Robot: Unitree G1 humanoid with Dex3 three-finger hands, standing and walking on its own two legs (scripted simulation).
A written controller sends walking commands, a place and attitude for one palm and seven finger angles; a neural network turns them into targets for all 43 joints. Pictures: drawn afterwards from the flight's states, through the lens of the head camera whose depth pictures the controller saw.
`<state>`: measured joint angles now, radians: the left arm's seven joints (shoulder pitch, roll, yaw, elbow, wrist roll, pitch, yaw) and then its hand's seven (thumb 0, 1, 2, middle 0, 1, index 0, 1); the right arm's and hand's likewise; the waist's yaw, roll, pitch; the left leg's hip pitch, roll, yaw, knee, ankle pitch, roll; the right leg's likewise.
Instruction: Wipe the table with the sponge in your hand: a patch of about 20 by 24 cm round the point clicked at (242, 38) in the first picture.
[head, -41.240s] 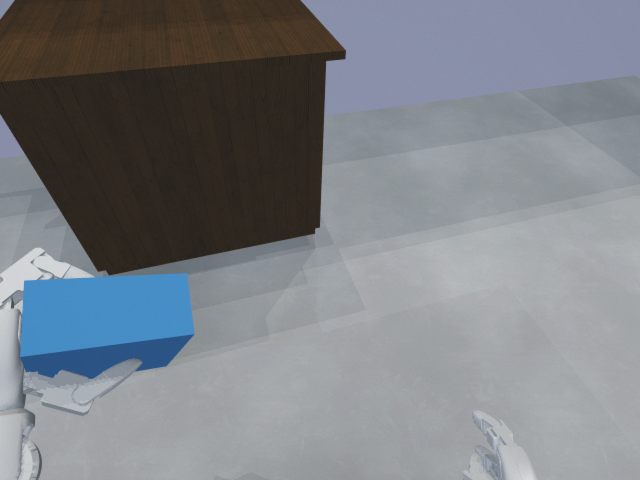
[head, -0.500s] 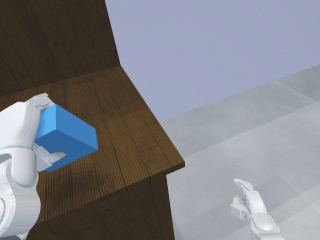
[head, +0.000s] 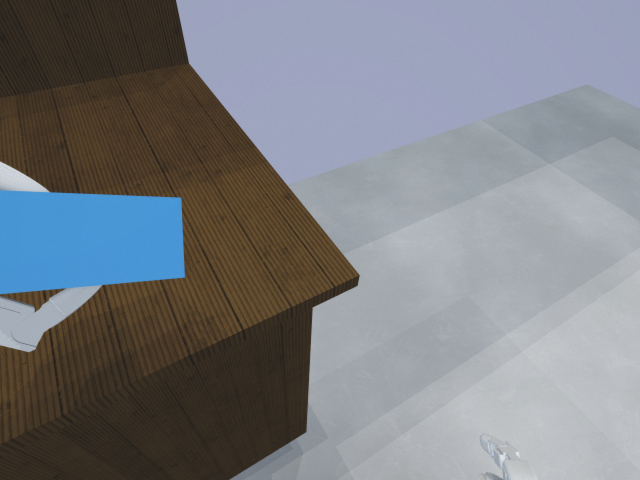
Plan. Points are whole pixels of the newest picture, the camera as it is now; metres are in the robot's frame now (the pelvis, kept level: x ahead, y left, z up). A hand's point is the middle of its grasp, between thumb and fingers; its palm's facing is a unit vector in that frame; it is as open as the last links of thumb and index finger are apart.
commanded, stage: step back with the hand held close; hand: left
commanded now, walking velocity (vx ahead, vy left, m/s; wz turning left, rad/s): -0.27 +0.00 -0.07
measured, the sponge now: (102, 243) +0.25 +0.19 +0.24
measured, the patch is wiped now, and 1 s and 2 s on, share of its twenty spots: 0.95 0.95 0.95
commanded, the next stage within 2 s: stop stepping back and stand still in 0.56 s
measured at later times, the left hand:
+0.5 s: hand out of the picture +0.09 +0.25 +0.28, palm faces +0.41 -0.85 -0.33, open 9.9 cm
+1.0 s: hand out of the picture -0.07 +0.31 +0.30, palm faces +0.49 -0.86 -0.17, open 9.9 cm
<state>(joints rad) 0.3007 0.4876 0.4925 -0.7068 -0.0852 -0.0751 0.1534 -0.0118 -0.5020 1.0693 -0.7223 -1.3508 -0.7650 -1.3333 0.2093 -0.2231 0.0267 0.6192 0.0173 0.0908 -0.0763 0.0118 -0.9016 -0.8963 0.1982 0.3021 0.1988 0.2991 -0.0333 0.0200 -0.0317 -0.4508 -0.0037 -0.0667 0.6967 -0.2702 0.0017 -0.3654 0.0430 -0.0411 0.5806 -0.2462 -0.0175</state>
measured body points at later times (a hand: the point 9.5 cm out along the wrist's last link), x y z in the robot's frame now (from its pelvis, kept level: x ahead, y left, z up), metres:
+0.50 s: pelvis -0.12 +0.03 +0.00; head -0.12 +0.05 +0.45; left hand +0.07 +0.29 +0.29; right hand +0.09 -0.18 -0.06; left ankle -0.06 +0.13 -0.71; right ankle -0.13 -0.12 -0.72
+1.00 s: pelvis -0.27 +0.07 +0.00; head -0.34 +0.10 +0.45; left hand -0.10 +0.35 +0.31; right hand -0.15 -0.18 -0.08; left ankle -0.24 +0.19 -0.72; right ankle -0.30 -0.06 -0.72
